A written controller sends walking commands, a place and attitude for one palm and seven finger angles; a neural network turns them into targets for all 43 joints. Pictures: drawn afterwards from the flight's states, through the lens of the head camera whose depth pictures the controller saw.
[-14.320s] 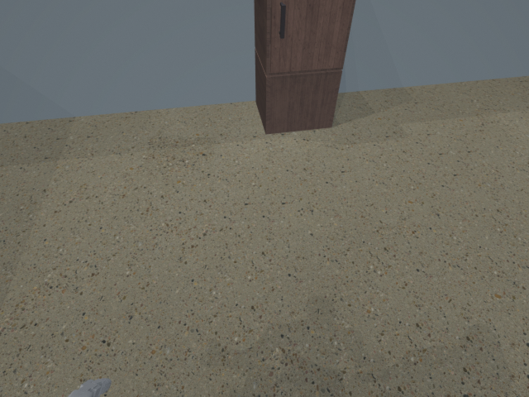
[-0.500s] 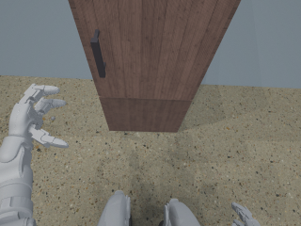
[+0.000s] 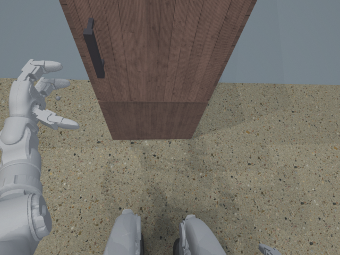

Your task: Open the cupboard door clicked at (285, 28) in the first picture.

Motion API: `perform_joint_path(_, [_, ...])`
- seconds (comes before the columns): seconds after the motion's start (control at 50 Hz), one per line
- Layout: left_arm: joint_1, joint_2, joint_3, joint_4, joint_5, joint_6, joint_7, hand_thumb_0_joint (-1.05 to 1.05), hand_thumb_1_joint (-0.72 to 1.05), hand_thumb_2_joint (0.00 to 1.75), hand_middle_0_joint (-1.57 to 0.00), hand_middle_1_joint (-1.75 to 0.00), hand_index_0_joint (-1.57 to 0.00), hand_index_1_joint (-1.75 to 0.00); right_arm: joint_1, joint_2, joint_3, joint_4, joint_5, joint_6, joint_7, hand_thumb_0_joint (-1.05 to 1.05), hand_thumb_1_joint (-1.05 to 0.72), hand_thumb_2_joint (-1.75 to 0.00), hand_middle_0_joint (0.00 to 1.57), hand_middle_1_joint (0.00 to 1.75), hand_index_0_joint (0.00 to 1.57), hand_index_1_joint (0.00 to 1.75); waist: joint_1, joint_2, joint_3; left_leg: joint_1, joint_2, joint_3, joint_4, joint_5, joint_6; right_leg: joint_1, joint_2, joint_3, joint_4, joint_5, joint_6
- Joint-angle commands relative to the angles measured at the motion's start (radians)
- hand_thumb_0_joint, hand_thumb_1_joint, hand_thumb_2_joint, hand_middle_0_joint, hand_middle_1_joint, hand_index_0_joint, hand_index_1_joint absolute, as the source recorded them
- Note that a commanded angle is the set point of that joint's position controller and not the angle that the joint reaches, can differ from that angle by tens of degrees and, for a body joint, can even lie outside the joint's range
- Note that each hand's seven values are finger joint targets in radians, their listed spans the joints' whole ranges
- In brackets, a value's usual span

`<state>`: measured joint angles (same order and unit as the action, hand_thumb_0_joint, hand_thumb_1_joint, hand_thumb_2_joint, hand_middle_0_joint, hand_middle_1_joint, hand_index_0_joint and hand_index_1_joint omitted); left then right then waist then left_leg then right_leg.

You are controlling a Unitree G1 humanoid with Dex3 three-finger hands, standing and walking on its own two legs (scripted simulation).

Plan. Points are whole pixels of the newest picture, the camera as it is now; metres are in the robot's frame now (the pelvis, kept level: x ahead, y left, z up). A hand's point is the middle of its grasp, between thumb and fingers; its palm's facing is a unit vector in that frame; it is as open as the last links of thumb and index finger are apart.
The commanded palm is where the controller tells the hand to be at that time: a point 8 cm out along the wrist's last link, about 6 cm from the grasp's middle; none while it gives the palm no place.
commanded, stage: move the hooked fingers beside the handle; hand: left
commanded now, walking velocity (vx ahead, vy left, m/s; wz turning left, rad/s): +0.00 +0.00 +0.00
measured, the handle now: (96, 50) +0.60 +0.18 +0.05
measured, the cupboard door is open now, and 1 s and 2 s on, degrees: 0 0 0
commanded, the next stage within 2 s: slide the fingers in behind the handle in 1.72 s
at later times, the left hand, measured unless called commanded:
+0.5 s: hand (71, 67) +0.54 +0.23 +0.05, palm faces +0.04 -1.00 -0.02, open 13.9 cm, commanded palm +0.53 +0.26 +0.04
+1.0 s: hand (67, 66) +0.54 +0.24 +0.05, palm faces +0.01 -1.00 -0.01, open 14.0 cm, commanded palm +0.53 +0.26 +0.03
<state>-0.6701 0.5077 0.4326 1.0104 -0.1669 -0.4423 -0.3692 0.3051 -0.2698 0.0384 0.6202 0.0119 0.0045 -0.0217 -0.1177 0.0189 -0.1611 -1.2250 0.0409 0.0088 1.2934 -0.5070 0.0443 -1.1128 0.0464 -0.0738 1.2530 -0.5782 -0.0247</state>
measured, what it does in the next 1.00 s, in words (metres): stands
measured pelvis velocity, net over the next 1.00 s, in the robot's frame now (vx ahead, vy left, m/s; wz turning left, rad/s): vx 0.00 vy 0.00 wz -0.03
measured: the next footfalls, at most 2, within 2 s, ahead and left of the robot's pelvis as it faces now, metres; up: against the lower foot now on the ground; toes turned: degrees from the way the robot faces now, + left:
none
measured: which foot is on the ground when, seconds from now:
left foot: down 0.00-1.00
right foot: down 0.00-1.00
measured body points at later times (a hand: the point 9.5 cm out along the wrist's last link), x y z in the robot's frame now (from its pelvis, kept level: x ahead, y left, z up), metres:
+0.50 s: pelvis -0.01 -0.01 -0.02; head +0.17 +0.03 +0.39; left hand +0.53 +0.29 +0.05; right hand +0.00 -0.28 -0.12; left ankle +0.05 +0.09 -0.62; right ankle +0.01 -0.11 -0.62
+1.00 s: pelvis +0.00 +0.00 -0.01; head +0.18 +0.05 +0.40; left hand +0.54 +0.29 +0.05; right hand +0.01 -0.27 -0.11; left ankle +0.05 +0.09 -0.62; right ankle +0.01 -0.11 -0.62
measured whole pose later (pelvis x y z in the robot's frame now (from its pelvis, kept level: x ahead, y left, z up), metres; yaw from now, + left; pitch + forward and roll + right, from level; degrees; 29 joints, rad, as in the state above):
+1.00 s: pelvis +0.00 +0.00 -0.01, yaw -2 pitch +31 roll -7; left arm -1.02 0.70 0.45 1.21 -0.07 -0.34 -0.36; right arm 0.35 -0.27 0.07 0.61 -0.01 0.08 0.00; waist -0.21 0.04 -0.14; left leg -1.38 0.06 -0.03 1.36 -0.52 0.04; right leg -1.24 0.07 -0.11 1.28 -0.58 -0.03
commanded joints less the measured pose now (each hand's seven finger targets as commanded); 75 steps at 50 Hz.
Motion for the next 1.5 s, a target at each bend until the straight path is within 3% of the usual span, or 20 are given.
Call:
perform_joint_path(0.0, [-0.462,0.319,0.057,-0.168,-0.001,-0.099,0.001,0.00,-0.50,0.30,-0.30,-1.20,-0.30,-1.20,0.133,-0.195,-0.073,-0.055,-0.008,-0.004,-0.017,0.00,-0.90,-0.90,0.20,0.30,0.20,0.30,-0.016,0.155,-0.456,0.488,0.003,-0.104,-0.112,0.325,-0.012,0.024,0.009,0.045,-0.147,0.252,-0.007])
perform_joint_path(0.08, [-0.529,0.337,0.045,-0.119,0.013,-0.090,-0.010,0.00,-0.50,0.30,-0.30,-1.20,-0.30,-1.20,0.148,-0.201,-0.068,-0.043,-0.010,0.008,-0.018,0.00,-0.90,-0.90,0.20,0.30,0.20,0.30,-0.040,0.173,-0.486,0.491,0.008,-0.112,-0.092,0.333,-0.008,-0.001,0.013,0.044,-0.138,0.253,-0.006])
perform_joint_path(0.14, [-0.545,0.380,0.066,-0.067,0.013,-0.060,-0.015,0.00,-0.50,0.30,-0.30,-1.20,-0.30,-1.20,0.160,-0.207,-0.063,-0.042,-0.010,0.019,-0.020,0.00,-0.90,-0.90,0.20,0.30,0.20,0.30,-0.047,0.156,-0.488,0.437,0.006,-0.102,-0.076,0.328,-0.002,0.030,0.014,0.051,-0.141,0.270,-0.002])
perform_joint_path(0.2, [-0.590,0.396,0.065,-0.075,0.023,-0.049,-0.016,0.00,-0.50,0.30,-0.30,-1.20,-0.30,-1.20,0.176,-0.210,-0.060,-0.041,-0.014,0.027,-0.018,0.00,-0.90,-0.90,0.20,0.30,0.20,0.30,-0.047,0.205,-0.517,0.470,0.011,-0.112,-0.071,0.355,-0.005,0.001,0.016,0.044,-0.129,0.276,-0.005])
perform_joint_path(0.24, [-0.599,0.418,0.072,-0.046,0.035,-0.039,-0.008,0.00,-0.50,0.30,-0.30,-1.20,-0.30,-1.20,0.182,-0.212,-0.056,-0.041,-0.015,0.035,-0.016,0.00,-0.90,-0.90,0.20,0.30,0.20,0.30,-0.051,0.197,-0.498,0.449,0.013,-0.113,-0.067,0.345,-0.005,-0.008,0.018,0.043,-0.129,0.266,-0.005])
perform_joint_path(0.44, [-0.785,0.494,0.074,0.032,0.090,-0.012,0.035,0.00,-0.50,0.30,-0.30,-1.20,-0.30,-1.20,0.234,-0.223,-0.038,-0.033,-0.030,0.047,-0.012,0.00,-0.90,-0.90,0.20,0.30,0.20,0.30,-0.114,0.201,-0.509,0.377,0.019,-0.122,-0.018,0.335,0.008,-0.051,0.025,0.040,-0.107,0.256,0.000])
perform_joint_path(0.52, [-0.762,0.559,0.117,0.023,0.109,-0.001,0.032,0.00,-0.50,0.30,-0.30,-1.20,-0.30,-1.20,0.256,-0.224,-0.034,-0.043,-0.037,0.059,-0.006,0.00,-0.90,-0.90,0.20,0.30,0.20,0.30,-0.088,0.257,-0.580,0.413,0.021,-0.119,-0.005,0.419,0.004,-0.031,0.025,0.036,-0.086,0.319,-0.005])
perform_joint_path(0.56, [-0.684,0.540,0.118,0.035,0.105,0.012,0.021,0.00,-0.50,0.30,-0.30,-1.20,-0.30,-1.20,0.261,-0.221,-0.033,-0.057,-0.037,0.066,0.003,0.00,-0.90,-0.90,0.20,0.30,0.20,0.30,-0.070,0.259,-0.597,0.423,0.020,-0.118,-0.010,0.457,0.003,-0.009,0.027,0.033,-0.078,0.355,-0.007])
perform_joint_path(0.64, [-0.671,0.559,0.125,0.017,0.092,0.042,0.003,0.00,-0.50,0.30,-0.30,-1.20,-0.30,-1.20,0.260,-0.221,-0.031,-0.070,-0.029,0.080,0.005,0.00,-0.90,-0.90,0.20,0.30,0.20,0.30,-0.079,0.192,-0.548,0.334,0.020,-0.100,-0.017,0.398,0.012,0.055,0.029,0.045,-0.102,0.366,0.006])
perform_joint_path(0.68, [-0.703,0.598,0.158,-0.042,0.088,0.026,0.001,0.00,-0.50,0.30,-0.30,-1.20,-0.30,-1.20,0.260,-0.224,-0.035,-0.069,-0.029,0.079,0.002,0.00,-0.90,-0.90,0.20,0.30,0.20,0.30,-0.070,0.218,-0.589,0.364,0.023,-0.108,-0.018,0.412,0.008,0.048,0.029,0.043,-0.092,0.364,0.003])
perform_joint_path(0.74, [-0.766,0.576,0.150,-0.119,0.072,-0.010,0.003,0.00,-0.50,0.30,-0.30,-1.20,-0.30,-1.20,0.259,-0.218,-0.041,-0.046,-0.029,0.071,0.004,0.00,-0.90,-0.90,0.20,0.30,0.20,0.30,-0.083,0.255,-0.624,0.436,0.028,-0.118,-0.020,0.428,0.004,0.023,0.033,0.045,-0.103,0.352,0.001])
perform_joint_path(0.8, [-0.783,0.490,0.097,-0.137,0.069,-0.028,0.006,0.00,-0.50,0.30,-0.30,-1.20,-0.30,-1.20,0.267,-0.215,-0.050,-0.015,-0.033,0.064,0.011,0.00,-0.90,-0.90,0.20,0.30,0.20,0.30,-0.094,0.309,-0.627,0.554,0.034,-0.146,-0.034,0.464,-0.007,-0.056,0.034,0.027,-0.110,0.324,-0.007])
perform_joint_path(0.88, [-0.716,0.387,0.023,-0.001,0.078,0.026,0.000,0.00,-0.50,0.30,-0.30,-1.20,-0.30,-1.20,0.272,-0.217,-0.051,-0.005,-0.032,0.073,0.012,0.00,-0.90,-0.90,0.20,0.30,0.20,0.30,-0.113,0.276,-0.511,0.551,0.035,-0.157,-0.056,0.430,-0.011,-0.124,0.029,0.009,-0.128,0.283,-0.008])
perform_joint_path(0.94, [-0.668,0.400,0.024,0.075,0.082,0.068,0.008,0.00,-0.50,0.30,-0.30,-1.20,-0.30,-1.20,0.269,-0.222,-0.041,-0.031,-0.029,0.081,0.007,0.00,-0.90,-0.90,0.20,0.30,0.20,0.30,-0.114,0.204,-0.437,0.448,0.026,-0.141,-0.060,0.372,0.000,-0.096,0.029,0.010,-0.134,0.270,-0.005])
perform_joint_path(0.96, [-0.675,0.404,0.031,0.068,0.082,0.061,0.013,0.00,-0.50,0.30,-0.30,-1.20,-0.30,-1.20,0.267,-0.220,-0.039,-0.037,-0.031,0.078,0.006,0.00,-0.90,-0.90,0.20,0.30,0.20,0.30,-0.109,0.225,-0.439,0.458,0.026,-0.140,-0.058,0.387,0.001,-0.107,0.029,0.012,-0.128,0.276,-0.008])
perform_joint_path(1.12, [-0.720,0.510,0.130,-0.126,0.082,-0.072,0.062,0.00,-0.50,0.30,-0.30,-1.20,-0.30,-1.20,0.237,-0.214,-0.048,-0.050,-0.043,0.074,0.021,0.00,-0.90,-0.90,0.20,0.30,0.20,0.30,-0.064,0.300,-0.613,0.556,0.026,-0.140,-0.044,0.502,-0.017,-0.030,0.032,0.025,-0.099,0.339,-0.013])
perform_joint_path(1.3, [-0.676,0.378,0.035,-0.006,0.061,0.005,0.012,0.00,-0.50,0.30,-0.30,-1.20,-0.30,-1.20,0.243,-0.219,-0.051,-0.039,-0.027,0.091,0.015,0.00,-0.90,-0.90,0.20,0.30,0.20,0.30,-0.105,0.204,-0.498,0.508,0.027,-0.150,-0.068,0.396,-0.007,-0.076,0.030,0.015,-0.134,0.284,-0.003])
perform_joint_path(1.34, [-0.712,0.397,0.044,-0.011,0.053,-0.004,0.015,0.00,-0.50,0.30,-0.30,-1.20,-0.30,-1.20,0.241,-0.220,-0.048,-0.035,-0.029,0.085,0.007,0.00,-0.90,-0.90,0.20,0.30,0.20,0.30,-0.116,0.182,-0.475,0.464,0.024,-0.142,-0.063,0.357,-0.001,-0.067,0.031,0.020,-0.138,0.268,-0.002])
perform_joint_path(1.4, [-0.778,0.392,0.029,-0.008,0.063,-0.032,0.028,0.00,-0.50,0.30,-0.30,-1.20,-0.30,-1.20,0.235,-0.217,-0.046,-0.024,-0.034,0.075,0.005,0.00,-0.90,-0.90,0.20,0.30,0.20,0.30,-0.127,0.223,-0.466,0.470,0.026,-0.151,-0.056,0.326,-0.005,-0.128,0.030,0.019,-0.126,0.229,-0.007])
perform_joint_path(1.48, [-0.768,0.433,0.049,0.021,0.085,-0.044,0.044,0.00,-0.50,0.30,-0.30,-1.20,-0.30,-1.20,0.240,-0.221,-0.039,-0.027,-0.039,0.070,0.008,0.00,-0.90,-0.90,0.20,0.30,0.20,0.30,-0.115,0.254,-0.492,0.472,0.024,-0.154,-0.047,0.334,-0.008,-0.134,0.029,0.017,-0.107,0.223,-0.013])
